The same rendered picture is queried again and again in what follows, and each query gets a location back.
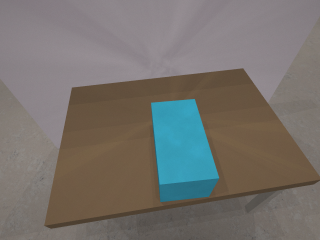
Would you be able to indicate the table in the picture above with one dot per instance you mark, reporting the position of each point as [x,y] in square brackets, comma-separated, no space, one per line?
[106,166]

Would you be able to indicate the carton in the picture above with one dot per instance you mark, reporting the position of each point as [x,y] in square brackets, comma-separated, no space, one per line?
[185,165]

